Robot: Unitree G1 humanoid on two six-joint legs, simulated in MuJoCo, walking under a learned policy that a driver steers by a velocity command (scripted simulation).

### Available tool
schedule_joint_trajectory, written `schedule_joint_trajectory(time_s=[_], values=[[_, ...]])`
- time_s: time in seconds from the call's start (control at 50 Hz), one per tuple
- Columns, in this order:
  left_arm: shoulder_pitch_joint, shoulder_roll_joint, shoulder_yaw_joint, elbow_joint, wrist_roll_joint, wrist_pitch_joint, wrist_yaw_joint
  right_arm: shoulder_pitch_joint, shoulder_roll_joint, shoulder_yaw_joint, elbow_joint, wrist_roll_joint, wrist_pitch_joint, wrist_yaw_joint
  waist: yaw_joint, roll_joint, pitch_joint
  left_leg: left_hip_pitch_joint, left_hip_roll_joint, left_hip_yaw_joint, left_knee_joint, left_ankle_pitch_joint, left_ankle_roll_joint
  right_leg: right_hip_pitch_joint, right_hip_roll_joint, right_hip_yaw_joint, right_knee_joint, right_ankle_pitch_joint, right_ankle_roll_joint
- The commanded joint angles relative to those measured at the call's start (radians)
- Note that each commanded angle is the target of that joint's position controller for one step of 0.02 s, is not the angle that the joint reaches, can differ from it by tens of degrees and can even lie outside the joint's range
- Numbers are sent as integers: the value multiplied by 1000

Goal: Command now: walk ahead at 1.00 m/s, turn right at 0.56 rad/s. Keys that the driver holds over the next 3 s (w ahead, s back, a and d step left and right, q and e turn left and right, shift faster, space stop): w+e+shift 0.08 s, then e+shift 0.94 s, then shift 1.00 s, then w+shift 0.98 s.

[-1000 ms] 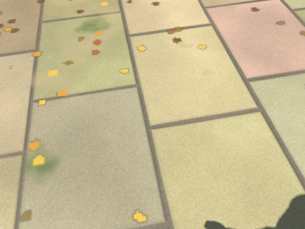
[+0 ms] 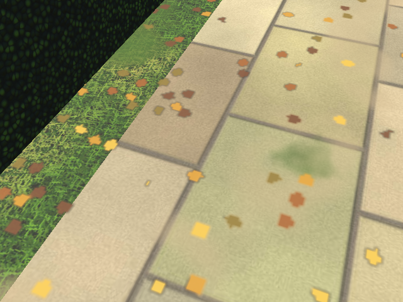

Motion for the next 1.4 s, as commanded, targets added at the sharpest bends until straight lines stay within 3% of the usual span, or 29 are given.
schedule_joint_trajectory(time_s=[0.02,0.12,0.18,0.2,0.22,0.24,0.26,0.3,0.34,0.4,0.44,0.5,0.58,0.62,0.64,0.66,0.68,0.72,0.76,0.82,1.0,1.02,1.04,1.06,1.08,1.1,1.14,1.18,1.4], values=[[-66,11,-2,-66,-8,-5,-17,-81,-45,0,-63,6,-40,5,35,64,115,-149,218,-10,-229,448,-2,-7,-2,-47,-140,189,-14],[-162,29,-11,-102,12,-25,-47,-20,-112,2,-38,20,-42,-37,32,56,92,25,228,119,-103,1104,-76,171,146,-256,-493,363,-71],[270,127,32,16,26,-22,-29,-102,-197,-20,-73,12,-5,-72,233,125,-150,-40,282,80,491,1313,-116,648,256,-208,-513,263,-113],[396,168,58,53,18,-22,-2,-159,-200,-28,-84,20,6,-60,304,71,-181,-146,213,87,858,911,-128,782,200,-112,-609,328,-162],[291,279,78,-3,-49,-20,12,-152,-38,24,-161,-9,-16,-32,178,-287,-159,-545,12,-11,1291,-316,-176,1022,26,164,-522,779,-205],[222,342,84,-74,19,-43,11,-6,-38,36,-213,34,-39,-19,97,-228,-473,-737,-29,-294,1531,-384,-195,1244,-217,677,-623,718,-450],[149,307,98,-138,6,-37,11,-89,-142,23,-236,35,-51,-15,131,19,-499,-704,24,-359,1423,-275,-142,1151,-196,723,-753,447,-415],[-18,210,71,-180,-38,-39,9,-170,-135,12,-261,29,-33,-28,1,241,-149,-717,91,-305,1231,-201,-126,728,-114,606,-880,215,-335],[-77,191,68,-212,-21,-41,15,-146,-153,-4,-269,13,10,-39,-52,171,-42,-590,127,-304,1102,-194,-161,434,-29,464,-893,468,-318],[-69,189,74,-203,-35,-22,46,-231,-81,9,-314,-8,25,-58,-40,123,-56,-494,95,-237,743,-77,-196,287,129,274,-818,678,-234],[-49,208,88,-200,-47,17,74,-280,-46,20,-332,2,38,-64,-14,47,-160,-457,41,-233,572,65,-211,352,169,257,-754,691,-167],[-33,198,93,-211,-64,59,103,-383,-62,15,-356,19,46,-58,33,-37,-205,-462,-2,-260,388,198,-204,435,185,315,-698,493,-66],[-60,157,89,-257,-41,72,107,-421,-110,-10,-354,19,28,-40,38,-127,-150,-419,9,-328,183,228,-172,497,167,463,-623,248,-41],[-105,111,72,-292,-37,72,92,-312,-116,-22,-314,8,13,-41,-9,-61,-196,-169,131,-367,27,422,-100,416,216,426,-411,-35,-8],[-26,35,48,-291,-21,71,85,-303,-143,-26,-329,-6,25,-52,40,131,-252,64,352,-560,88,695,11,223,324,275,-178,-486,37],[87,114,61,-305,-34,60,64,-255,-140,-27,-330,-31,40,-53,91,321,-336,144,555,-836,73,715,186,90,310,204,0,-598,86],[122,200,81,-275,-36,55,47,-300,-134,-36,-351,-10,52,-61,87,275,-322,131,591,-857,91,617,253,30,221,158,163,-544,139],[2,246,98,-248,-49,80,54,-329,-72,-22,-370,-2,79,-73,26,94,-196,-38,405,-592,67,294,142,5,146,99,242,-353,167],[-31,184,78,-275,-46,95,61,-371,-103,-28,-363,0,98,-80,37,97,-94,-211,302,-412,12,270,89,53,122,28,148,-264,163],[-50,120,58,-291,-44,86,61,-332,-126,-45,-326,-12,108,-80,19,166,-125,-192,309,-298,-17,325,113,100,88,-28,11,-245,156],[13,141,90,-248,-38,101,35,-365,-159,-80,-265,31,105,-54,60,198,-161,-230,394,-113,62,92,27,435,89,-122,-512,-115,40],[70,158,106,-222,-37,103,40,-340,-123,-74,-253,34,109,-53,72,149,-148,-305,359,-69,160,5,-27,529,118,-104,-587,-105,4],[118,223,127,-219,-30,98,52,-300,-74,-63,-239,29,119,-47,74,-65,-73,-515,259,23,414,-137,-120,630,-6,141,-771,1,-79],[87,351,142,-255,-12,85,62,-343,-48,-50,-317,0,114,-46,34,-340,-55,-817,108,-24,689,-388,-183,673,-242,541,-823,199,-253],[69,304,132,-271,25,58,55,-449,-96,-62,-336,6,100,-52,106,-221,-109,-815,108,-187,824,-361,-152,600,-254,542,-876,120,-292],[19,268,115,-269,27,39,54,-443,-116,-69,-325,25,99,-57,67,-169,-88,-796,125,-213,849,-256,-122,568,-204,455,-874,59,-231],[-89,179,85,-279,-15,32,61,-361,-120,-76,-267,10,113,-68,15,-114,-102,-728,146,-204,851,-108,-130,529,-127,310,-821,116,-138],[-107,145,65,-278,-9,33,71,-319,-106,-73,-252,9,118,-59,-6,-108,-136,-624,126,-180,899,-40,-150,480,-82,236,-801,233,-133],[-85,128,48,-228,-15,48,61,-327,-44,-29,-254,33,111,-20,33,-114,-92,-325,112,-146,289,-51,-135,485,-70,288,-717,263,-157]])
